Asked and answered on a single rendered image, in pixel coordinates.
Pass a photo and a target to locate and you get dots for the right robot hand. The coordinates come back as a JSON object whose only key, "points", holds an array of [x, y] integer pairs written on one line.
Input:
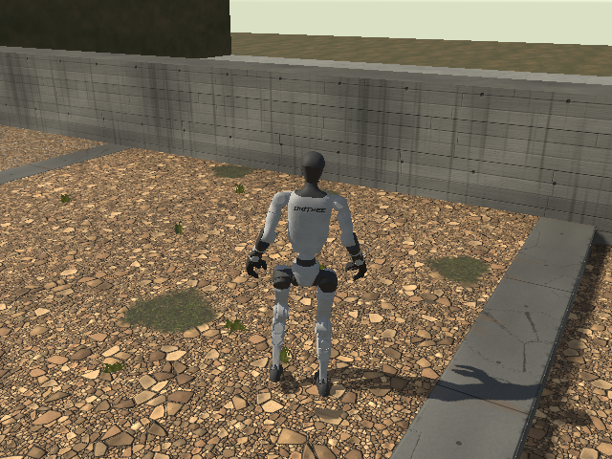
{"points": [[353, 266]]}

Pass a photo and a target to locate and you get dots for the robot left upper arm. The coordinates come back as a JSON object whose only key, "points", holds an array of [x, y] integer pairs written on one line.
{"points": [[279, 200]]}

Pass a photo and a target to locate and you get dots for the right robot foot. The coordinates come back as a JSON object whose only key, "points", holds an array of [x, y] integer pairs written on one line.
{"points": [[323, 388]]}

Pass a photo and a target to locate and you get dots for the robot right upper arm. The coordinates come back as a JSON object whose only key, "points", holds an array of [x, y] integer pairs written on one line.
{"points": [[339, 204]]}

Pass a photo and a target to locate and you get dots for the humanoid robot head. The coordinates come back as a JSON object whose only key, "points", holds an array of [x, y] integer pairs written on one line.
{"points": [[312, 164]]}

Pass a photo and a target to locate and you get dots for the left robot hand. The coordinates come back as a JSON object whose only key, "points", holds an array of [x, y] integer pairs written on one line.
{"points": [[250, 265]]}

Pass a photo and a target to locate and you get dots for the robot left forearm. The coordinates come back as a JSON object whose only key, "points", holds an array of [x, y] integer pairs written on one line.
{"points": [[259, 248]]}

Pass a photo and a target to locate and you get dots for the robot right forearm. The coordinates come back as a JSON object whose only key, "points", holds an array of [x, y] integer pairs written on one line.
{"points": [[355, 252]]}

